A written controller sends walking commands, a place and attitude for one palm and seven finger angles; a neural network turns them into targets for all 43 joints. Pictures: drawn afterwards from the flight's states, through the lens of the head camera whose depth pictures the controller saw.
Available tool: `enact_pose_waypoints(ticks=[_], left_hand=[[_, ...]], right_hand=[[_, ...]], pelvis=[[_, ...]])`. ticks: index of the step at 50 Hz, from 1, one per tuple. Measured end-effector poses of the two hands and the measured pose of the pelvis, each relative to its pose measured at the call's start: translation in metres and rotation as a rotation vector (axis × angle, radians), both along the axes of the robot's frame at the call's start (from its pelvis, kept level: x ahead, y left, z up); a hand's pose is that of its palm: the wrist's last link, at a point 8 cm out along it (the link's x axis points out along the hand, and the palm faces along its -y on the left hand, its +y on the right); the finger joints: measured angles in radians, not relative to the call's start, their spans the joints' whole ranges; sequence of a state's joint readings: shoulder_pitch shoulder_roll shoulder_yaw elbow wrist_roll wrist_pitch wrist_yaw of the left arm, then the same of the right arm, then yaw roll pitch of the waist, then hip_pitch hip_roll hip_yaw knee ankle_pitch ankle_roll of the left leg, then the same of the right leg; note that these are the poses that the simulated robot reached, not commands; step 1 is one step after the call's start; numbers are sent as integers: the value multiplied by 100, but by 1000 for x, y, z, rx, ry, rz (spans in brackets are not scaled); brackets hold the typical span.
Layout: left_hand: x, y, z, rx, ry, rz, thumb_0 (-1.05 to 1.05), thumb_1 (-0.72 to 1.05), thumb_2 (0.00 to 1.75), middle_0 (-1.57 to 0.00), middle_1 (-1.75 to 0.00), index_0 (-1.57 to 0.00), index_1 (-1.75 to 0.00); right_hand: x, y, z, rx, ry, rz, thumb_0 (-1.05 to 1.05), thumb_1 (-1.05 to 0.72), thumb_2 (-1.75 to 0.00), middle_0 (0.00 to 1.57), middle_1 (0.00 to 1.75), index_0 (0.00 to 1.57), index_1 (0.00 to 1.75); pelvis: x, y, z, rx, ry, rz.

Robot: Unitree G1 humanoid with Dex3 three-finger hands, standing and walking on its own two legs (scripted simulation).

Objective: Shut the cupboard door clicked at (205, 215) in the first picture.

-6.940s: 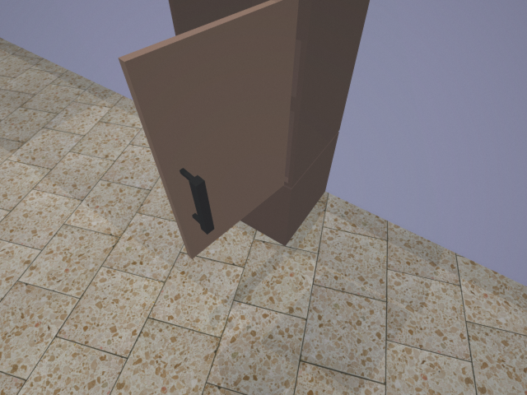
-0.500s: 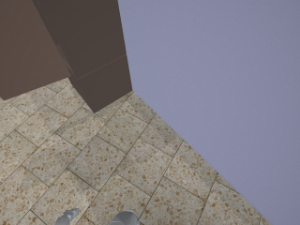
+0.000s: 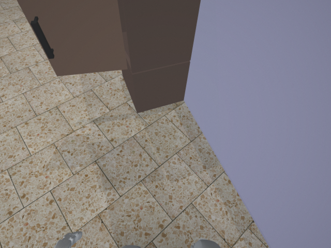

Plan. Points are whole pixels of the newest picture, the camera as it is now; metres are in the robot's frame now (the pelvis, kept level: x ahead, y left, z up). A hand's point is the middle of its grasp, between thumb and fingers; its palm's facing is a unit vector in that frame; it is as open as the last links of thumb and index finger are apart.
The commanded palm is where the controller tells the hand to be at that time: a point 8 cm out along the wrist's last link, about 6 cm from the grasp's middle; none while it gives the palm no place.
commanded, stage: turn to face it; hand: left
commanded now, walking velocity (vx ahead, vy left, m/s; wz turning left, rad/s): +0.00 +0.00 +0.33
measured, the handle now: (44, 38) +0.95 +0.62 -0.09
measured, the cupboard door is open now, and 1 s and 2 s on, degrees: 80 80 80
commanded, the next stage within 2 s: take the last steps up to it in 0.24 s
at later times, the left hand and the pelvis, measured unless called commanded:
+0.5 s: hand out of the picture +0.01 +0.19 -0.19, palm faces +0.21 -0.96 -0.18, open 7.4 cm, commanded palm none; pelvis +0.02 -0.01 -0.01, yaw +10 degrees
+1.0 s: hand out of the picture +0.05 +0.19 -0.17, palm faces +0.37 -0.91 -0.18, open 7.4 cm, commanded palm none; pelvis +0.13 +0.04 +0.00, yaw +19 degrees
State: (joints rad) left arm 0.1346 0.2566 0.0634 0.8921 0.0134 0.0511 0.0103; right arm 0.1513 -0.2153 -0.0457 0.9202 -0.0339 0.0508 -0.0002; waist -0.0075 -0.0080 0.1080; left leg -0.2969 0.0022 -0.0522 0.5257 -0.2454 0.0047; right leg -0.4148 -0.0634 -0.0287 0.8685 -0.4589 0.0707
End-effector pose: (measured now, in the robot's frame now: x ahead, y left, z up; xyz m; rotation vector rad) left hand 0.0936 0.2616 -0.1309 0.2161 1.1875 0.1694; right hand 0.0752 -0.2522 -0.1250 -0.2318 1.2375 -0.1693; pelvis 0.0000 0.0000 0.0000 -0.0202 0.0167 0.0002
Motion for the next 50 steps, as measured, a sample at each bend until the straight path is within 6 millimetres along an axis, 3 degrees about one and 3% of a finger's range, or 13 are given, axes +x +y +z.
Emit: enact_pose_waypoints(ticks=[5, 11, 17, 23, 27, 32, 38, 41, 44, 50], left_hand=[[-1, -17, 3, 39, -52, 24, 0, 90, 90, -20, -30, -20, -30], [-34, -40, 6, 14, 6, 77, 0, 90, 90, -20, -30, -20, -30], [-71, -48, -8, -54, 81, 150, 0, 90, 90, -20, -30, -21, -30], [-100, -33, -32, -98, 164, 228, 0, 90, 90, -20, -30, -21, -30], [-91, -22, -21, -94, 151, 243, 1, 90, 90, -20, -30, -20, -30], [-57, -14, -3, -66, 64, 242, 1, 91, 90, -20, -30, -20, -30], [-21, -13, -1, -6, -41, 259, 0, 90, 90, -20, -30, -20, -30], [-26, -19, 2, -13, -14, 300, 0, 90, 90, -20, -30, -20, -30], [-39, -25, 3, -46, 62, 330, 0, 90, 90, -20, -30, -20, -30], [-64, -23, -7, -127, 212, 413, 0, 90, 90, -20, -30, -21, -30]], right_hand=[[5, -17, -21, 43, 18, 9, 1, -90, -90, 21, 30, 20, 30], [25, -24, -16, 47, 29, 41, 1, -90, -90, 20, 30, 20, 30], [54, -9, -3, 26, 4, 114, 1, -90, -90, 20, 30, 20, 30], [73, 17, -2, -7, -42, 200, 0, -90, -90, 20, 30, 20, 30], [64, 26, 2, 2, -18, 214, 0, -90, -90, 20, 30, 20, 30], [45, 25, -5, 33, 69, 205, 0, -90, -90, 21, 30, 20, 30], [43, 12, -30, 64, 174, 197, 0, -90, -90, 21, 30, 20, 30], [64, 13, -27, 57, 195, 215, 1, -90, -90, 21, 30, 20, 30], [100, 22, -16, 52, 157, 228, 1, -90, -90, 20, 30, 20, 30], [188, 69, -3, 43, 57, 320, 1, -91, -90, 20, 30, 20, 30]], pelvis=[[5, -23, -11, 29, 2, 40], [9, -28, -2, 40, -18, 95], [14, -22, 0, 44, -17, 135], [16, -7, -10, 22, -17, 161], [21, -4, -1, 8, -10, 187], [35, -5, 5, 4, -5, 217], [62, -13, -10, 36, -9, 256], [77, -6, -5, 29, -20, 280], [94, 4, 4, 36, -9, 293], [129, 39, 5, 48, 9, 324]])
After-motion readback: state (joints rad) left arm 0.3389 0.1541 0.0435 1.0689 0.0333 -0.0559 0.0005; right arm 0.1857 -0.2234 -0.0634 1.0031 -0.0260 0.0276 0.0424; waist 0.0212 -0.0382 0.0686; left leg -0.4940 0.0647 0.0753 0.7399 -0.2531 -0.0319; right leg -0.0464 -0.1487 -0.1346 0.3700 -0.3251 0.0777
